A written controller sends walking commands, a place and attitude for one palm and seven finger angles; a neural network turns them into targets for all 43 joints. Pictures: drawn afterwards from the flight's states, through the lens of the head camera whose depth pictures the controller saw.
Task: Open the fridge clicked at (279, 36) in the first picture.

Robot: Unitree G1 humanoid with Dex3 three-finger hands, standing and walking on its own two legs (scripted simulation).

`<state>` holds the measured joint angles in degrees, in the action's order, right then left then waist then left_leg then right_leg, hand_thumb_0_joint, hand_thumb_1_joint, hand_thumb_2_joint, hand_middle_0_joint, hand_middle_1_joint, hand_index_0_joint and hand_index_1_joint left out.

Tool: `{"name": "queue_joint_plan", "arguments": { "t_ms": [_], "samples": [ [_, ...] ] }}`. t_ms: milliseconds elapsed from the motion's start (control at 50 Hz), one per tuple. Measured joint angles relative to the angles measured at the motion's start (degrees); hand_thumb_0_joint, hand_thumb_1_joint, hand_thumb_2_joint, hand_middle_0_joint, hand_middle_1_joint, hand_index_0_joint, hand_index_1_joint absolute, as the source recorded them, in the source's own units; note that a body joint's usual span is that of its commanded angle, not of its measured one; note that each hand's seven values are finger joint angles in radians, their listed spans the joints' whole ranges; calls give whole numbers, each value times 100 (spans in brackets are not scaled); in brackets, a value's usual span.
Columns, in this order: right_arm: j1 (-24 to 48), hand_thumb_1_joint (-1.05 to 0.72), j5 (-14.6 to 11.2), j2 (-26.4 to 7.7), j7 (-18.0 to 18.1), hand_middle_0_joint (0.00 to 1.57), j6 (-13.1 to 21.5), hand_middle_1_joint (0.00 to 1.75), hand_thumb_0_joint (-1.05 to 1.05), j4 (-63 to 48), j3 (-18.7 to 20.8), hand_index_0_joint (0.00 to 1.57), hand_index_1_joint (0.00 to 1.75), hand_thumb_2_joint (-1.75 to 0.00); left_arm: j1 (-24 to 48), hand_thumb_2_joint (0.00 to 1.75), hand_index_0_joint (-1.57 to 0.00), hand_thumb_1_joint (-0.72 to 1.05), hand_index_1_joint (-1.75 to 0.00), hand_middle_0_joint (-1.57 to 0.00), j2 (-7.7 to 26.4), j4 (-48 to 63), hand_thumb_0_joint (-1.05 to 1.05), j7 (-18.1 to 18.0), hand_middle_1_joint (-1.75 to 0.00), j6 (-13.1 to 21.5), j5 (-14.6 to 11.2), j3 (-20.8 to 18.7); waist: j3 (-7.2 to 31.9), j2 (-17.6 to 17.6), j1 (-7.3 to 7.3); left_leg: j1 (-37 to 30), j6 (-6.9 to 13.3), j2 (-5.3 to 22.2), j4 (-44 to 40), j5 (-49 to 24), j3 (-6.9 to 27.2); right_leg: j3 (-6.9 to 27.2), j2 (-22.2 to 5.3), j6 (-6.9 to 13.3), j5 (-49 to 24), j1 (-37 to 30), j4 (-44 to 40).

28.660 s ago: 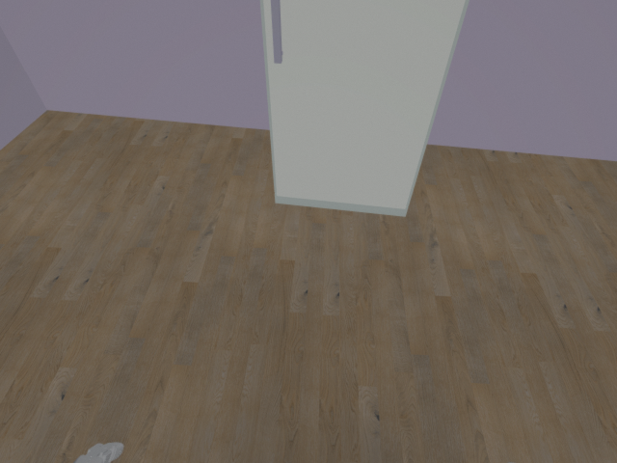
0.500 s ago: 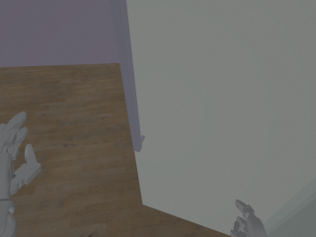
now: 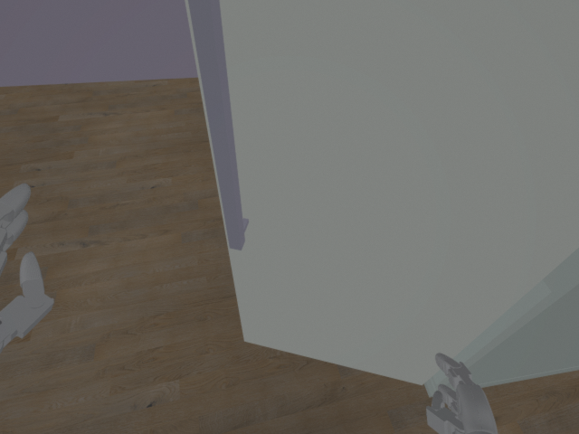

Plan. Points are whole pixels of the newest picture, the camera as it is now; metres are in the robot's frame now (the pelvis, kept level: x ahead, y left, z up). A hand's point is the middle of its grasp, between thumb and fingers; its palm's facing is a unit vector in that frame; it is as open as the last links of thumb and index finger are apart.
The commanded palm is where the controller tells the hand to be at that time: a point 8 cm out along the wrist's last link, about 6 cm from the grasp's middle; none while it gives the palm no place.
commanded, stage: step back with the hand held close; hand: left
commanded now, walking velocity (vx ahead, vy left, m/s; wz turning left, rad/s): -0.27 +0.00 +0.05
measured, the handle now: (228, 131) +0.45 +0.13 +0.19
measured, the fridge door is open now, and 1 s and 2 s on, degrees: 67 67 67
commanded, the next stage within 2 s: stop stepping back and stand still in 1.04 s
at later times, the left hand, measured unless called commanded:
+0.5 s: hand out of the picture +0.12 +0.28 +0.17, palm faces +0.51 -0.72 -0.47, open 7.4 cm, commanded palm +0.05 +0.31 +0.18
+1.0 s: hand out of the picture +0.04 +0.26 +0.18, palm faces +0.47 -0.79 -0.39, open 7.4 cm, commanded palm -0.01 +0.29 +0.18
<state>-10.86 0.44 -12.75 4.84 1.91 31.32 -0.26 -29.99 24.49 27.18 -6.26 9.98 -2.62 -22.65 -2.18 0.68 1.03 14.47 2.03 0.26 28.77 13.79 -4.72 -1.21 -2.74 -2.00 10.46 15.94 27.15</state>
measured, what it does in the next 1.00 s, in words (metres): walks backwards: right foot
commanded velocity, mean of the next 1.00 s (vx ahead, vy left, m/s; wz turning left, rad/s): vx -0.35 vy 0.00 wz -0.02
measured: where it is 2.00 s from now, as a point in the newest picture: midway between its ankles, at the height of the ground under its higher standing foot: outside the picture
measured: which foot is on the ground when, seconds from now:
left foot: down 0.00-0.96, up 0.98-1.00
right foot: down 0.00-0.70, up 0.72-0.94, down 0.96-1.00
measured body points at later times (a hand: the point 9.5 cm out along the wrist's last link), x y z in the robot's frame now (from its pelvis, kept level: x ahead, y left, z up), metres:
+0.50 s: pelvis -0.07 +0.00 -0.02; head -0.06 +0.02 +0.43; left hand +0.08 +0.31 +0.19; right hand +0.11 -0.23 -0.09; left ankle +0.02 +0.10 -0.74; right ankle +0.02 -0.14 -0.74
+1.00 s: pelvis -0.15 +0.00 -0.01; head -0.13 +0.03 +0.44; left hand +0.01 +0.30 +0.20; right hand +0.05 -0.20 -0.08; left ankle +0.00 +0.09 -0.73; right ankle -0.23 -0.14 -0.74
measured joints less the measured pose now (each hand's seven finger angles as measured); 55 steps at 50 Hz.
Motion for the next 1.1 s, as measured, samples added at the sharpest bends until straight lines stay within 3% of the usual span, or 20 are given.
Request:
{"name": "queue_joint_plan", "arguments": {
  "t_ms": [100, 300, 440, 520, 580, 640, 700, 760, 820, 860, 900, 940, 980, 1020, 1040, 1060, 1100],
  "samples": [
    [-73, -91, -18, 41, -2, 20, 74, 30, 2, -37, -21, 20, 30, -90, 63, 90, -22, 89, -30, -22, 33, 57, 1, -54, -30, 136, 46, -176, -43, 68, 31, 256, 50, -24, 280, 4, 1, 8, -37, -21, -4, 243, 267],
    [-227, -91, 11, 69, -42, 20, 342, 30, 2, 86, -69, 20, 30, -90, 244, 90, -21, 89, -30, -21, -257, 109, 1, -124, -30, 417, 192, -165, -33, 43, 85, 799, 108, 24, 891, 150, 119, -63, 14, 10, -62, 617, 587],
    [-422, -91, 13, 107, -52, 20, 539, 30, 2, 140, -51, 20, 30, -90, 360, 90, -22, 88, -30, -22, -56, 128, 1, -118, -30, 647, 284, -307, -64, 67, -108, 1016, 112, -75, 1000, -80, 359, 284, 326, 61, 276, 618, 963],
    [-342, -91, 25, 91, -100, 20, 591, 30, 2, 205, -19, 20, 30, -90, 315, 90, -22, 88, -30, -22, -37, 89, 1, -81, -30, 758, 272, -491, -110, -7, -15, 1149, 78, 2, 1151, -37, 352, 338, 420, 27, 267, 682, 1040],
    [-236, -91, 50, 78, -146, 20, 583, 30, 2, 286, 22, 20, 30, -90, 338, 90, -21, 89, -30, -21, -109, 134, 1, -73, -30, 770, 232, -425, -117, 42, 52, 1258, 27, -34, 1214, 353, 336, 377, 397, 56, 161, 769, 976],
    [-118, -91, 56, 44, -189, 20, 515, 30, 2, 350, 48, 20, 30, -90, 374, 90, -21, 88, -30, -21, -136, 248, 1, -115, -30, 768, 196, -254, -138, 133, 24, 1344, -51, -113, 1171, 508, 336, 382, 315, 30, 24, 829, 873],
    [-38, -91, 42, 23, -175, 20, 452, 30, 2, 311, 64, 20, 30, -90, 328, 90, -22, 88, -30, -21, -46, 390, 1, -143, -30, 790, 186, -214, -170, 185, -45, 1385, 31, -120, 1006, 65, 305, 374, 289, 18, 11, 909, 869],
    [-24, -91, 66, 60, -107, 20, 553, 30, 2, 255, 135, 20, 30, -90, 363, 90, -22, 88, -30, -22, 79, 389, 1, -102, -30, 821, 233, -342, -216, -50, -143, 1445, 222, 95, 856, -707, 395, 388, 640, 49, 783, 1094, 2073],
    [-23, -91, 73, 234, -165, 20, 649, 30, 2, 423, 194, 20, 30, -90, 399, 90, -22, 88, -30, -22, 196, 269, 1, -109, -30, 857, 162, -504, -92, -130, -79, 1454, 161, 231, 581, -866, 495, 257, 852, 122, 1446, 826, 2935],
    [-49, -91, 69, 311, -223, 20, 716, 30, 2, 495, 170, 20, 30, -90, 348, 90, -22, 88, -30, -22, 122, 249, 1, -148, -30, 828, 69, -519, 64, -156, 33, 1435, 97, 322, 231, -1067, 464, 52, 820, 196, 1771, 344, 2503],
    [-47, -91, 85, 364, -257, 20, 796, 30, 2, 529, 112, 20, 30, -90, 285, 90, -22, 88, -30, -21, -2, 276, 1, -175, -30, 807, -11, -458, 208, -162, 152, 1435, 40, 393, -138, -1333, 375, -97, 744, 277, 1927, -234, 1541],
    [20, -91, 118, 423, -282, 20, 817, 30, 2, 500, 33, 20, 30, -90, 240, 90, -21, 89, -30, -21, -27, 348, 1, -177, -30, 808, -53, -412, 297, -20, 295, 1529, -45, 398, -311, -1473, 164, -26, 561, 418, 1654, -775, 270],
    [215, -91, 156, 416, -269, 20, 756, 30, 2, 578, -26, 20, 30, -90, 318, 90, -21, 89, -30, -21, -99, 328, 1, -164, -30, 844, -3, -288, 229, 0, 432, 1713, -255, 426, 89, -948, 109, 164, 488, 264, 961, -756, -45],
    [234, -91, 145, 425, -214, 20, 674, 30, 2, 729, -56, 20, 30, -90, 483, 90, -21, 89, -30, -21, -113, 243, 1, -118, -30, 768, 68, -55, 239, 54, 417, 1674, -367, 270, 747, -222, 230, 267, 441, 106, 963, -706, 93],
    [196, -91, 132, 435, -186, 20, 626, 30, 2, 752, -86, 20, 30, -90, 541, 90, -21, 89, -30, -21, -82, 223, 1, -93, -30, 717, 100, 5, 282, 135, 372, 1541, -381, 187, 852, -223, 218, 308, 386, 63, 1008, -680, 152],
    [156, -91, 112, 421, -152, 20, 588, 30, 2, 730, -126, 20, 30, -90, 579, 90, -21, 89, -30, -21, -46, 228, 1, -71, -30, 663, 120, 25, 322, 180, 304, 1322, -374, 141, 688, -686, 209, 318, 356, 36, 1053, -612, 271],
    [191, -91, 87, 409, -98, 20, 554, 30, 2, 654, -118, 20, 30, -90, 724, 90, -21, 88, -30, -21, 74, 205, 1, -16, -30, 577, 85, -18, 267, 233, 92, 1092, 5, 55, 213, -758, 211, 295, 334, 50, 1053, -301, 781]
  ]
}}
